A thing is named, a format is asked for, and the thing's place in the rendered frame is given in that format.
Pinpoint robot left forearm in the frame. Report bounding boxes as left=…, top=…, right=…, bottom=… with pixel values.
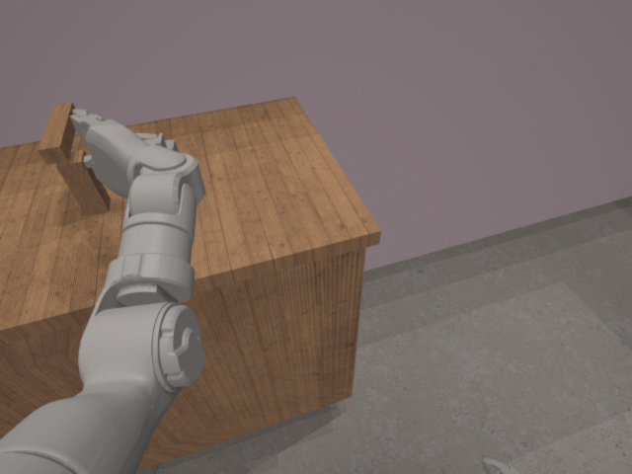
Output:
left=78, top=145, right=205, bottom=382

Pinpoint counter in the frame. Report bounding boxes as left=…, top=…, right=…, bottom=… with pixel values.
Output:
left=0, top=97, right=381, bottom=472

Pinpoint robot left upper arm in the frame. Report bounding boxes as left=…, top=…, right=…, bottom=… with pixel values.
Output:
left=0, top=302, right=205, bottom=474

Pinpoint robot left hand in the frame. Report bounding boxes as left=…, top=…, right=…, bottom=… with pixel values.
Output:
left=70, top=109, right=167, bottom=198

